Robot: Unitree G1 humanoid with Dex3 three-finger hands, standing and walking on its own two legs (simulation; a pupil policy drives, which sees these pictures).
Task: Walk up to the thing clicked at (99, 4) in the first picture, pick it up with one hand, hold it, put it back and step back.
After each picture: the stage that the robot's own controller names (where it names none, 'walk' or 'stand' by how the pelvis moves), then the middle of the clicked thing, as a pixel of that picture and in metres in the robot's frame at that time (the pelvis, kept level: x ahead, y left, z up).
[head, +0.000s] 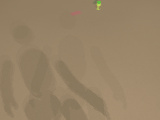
stand; (98, 5) +2.33 -0.25 -0.72
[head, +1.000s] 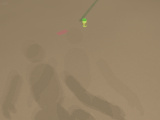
walk; (84, 22) +2.19 +0.14 -0.69
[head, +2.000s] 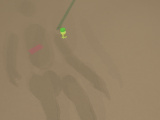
walk; (63, 33) +1.55 +0.34 -0.71
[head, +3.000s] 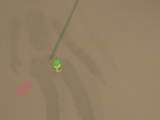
walk; (57, 66) +1.03 +0.35 -0.72
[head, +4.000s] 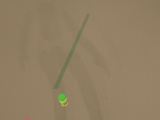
walk; (63, 99) +0.67 +0.28 -0.71
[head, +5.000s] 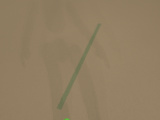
walk; out of the picture +0.45 +0.19 -0.71
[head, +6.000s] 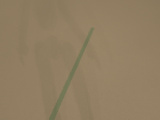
stand; out of the picture +0.36 +0.18 -0.72
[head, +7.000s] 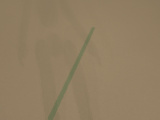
stand; out of the picture +0.35 +0.18 -0.72
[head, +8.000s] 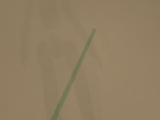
stand; out of the picture +0.34 +0.19 -0.73
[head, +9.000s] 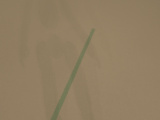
stand; out of the picture +0.34 +0.19 -0.73
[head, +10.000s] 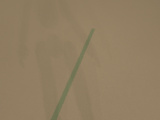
stand; out of the picture +0.33 +0.19 -0.73
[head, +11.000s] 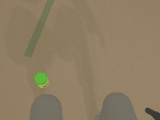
go down; (42, 80) +0.40 +0.18 -0.43
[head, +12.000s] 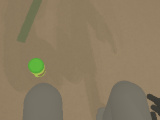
go down; (37, 68) +0.42 +0.20 -0.32
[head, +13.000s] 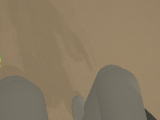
close in; out of the picture +0.41 +0.23 -0.23
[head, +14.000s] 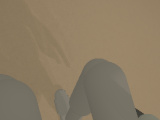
close; out of the picture +0.41 +0.24 -0.23
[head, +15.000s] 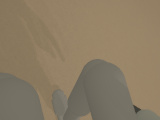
lift; out of the picture +0.39 +0.23 -0.23
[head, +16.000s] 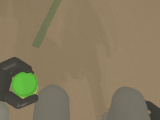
lift; (26, 88) +0.30 +0.21 -0.07
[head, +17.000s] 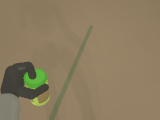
hold; (37, 87) +0.33 +0.17 +0.05
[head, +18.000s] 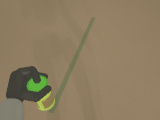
hold; (41, 93) +0.32 +0.16 -0.01
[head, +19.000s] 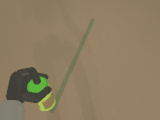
hold; (42, 94) +0.32 +0.16 -0.01
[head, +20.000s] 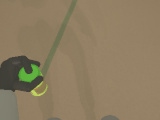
crouch; (34, 81) +0.37 +0.18 -0.08
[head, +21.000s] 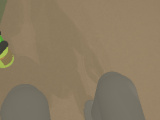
lower; out of the picture +0.45 +0.23 -0.15
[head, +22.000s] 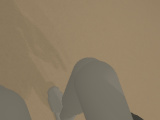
lower; out of the picture +0.39 +0.23 -0.23
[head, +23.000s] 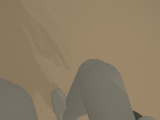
lower; out of the picture +0.38 +0.23 -0.23
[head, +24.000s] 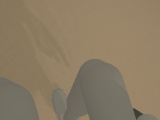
lower; out of the picture +0.39 +0.23 -0.23
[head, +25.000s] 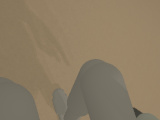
lower; out of the picture +0.39 +0.24 -0.23
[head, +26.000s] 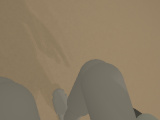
open; out of the picture +0.37 +0.22 -0.22
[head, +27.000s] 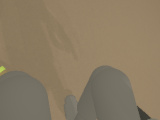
stand; (6, 84) +0.32 +0.16 -0.26
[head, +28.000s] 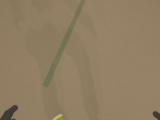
stand; out of the picture +0.28 +0.13 -0.59
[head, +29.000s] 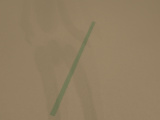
stand; out of the picture +0.26 +0.13 -0.69
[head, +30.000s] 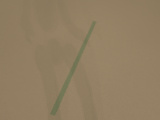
stand; out of the picture +0.25 +0.13 -0.69
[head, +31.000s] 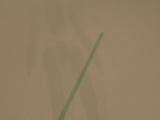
stand; out of the picture +0.27 +0.13 -0.74
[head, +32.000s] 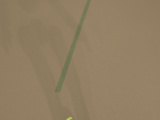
walk; out of the picture +0.32 +0.07 -0.72
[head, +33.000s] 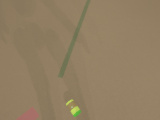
walk; (73, 108) +0.45 +0.05 -0.71
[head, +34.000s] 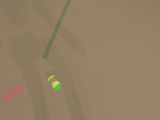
walk; (54, 82) +0.69 +0.20 -0.73
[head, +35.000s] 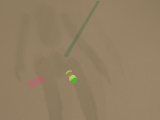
stand; (71, 76) +0.90 +0.17 -0.73
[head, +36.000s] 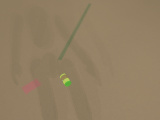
stand; (65, 80) +0.89 +0.20 -0.75
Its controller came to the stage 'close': yes
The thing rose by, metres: 0.72
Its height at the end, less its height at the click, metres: -0.02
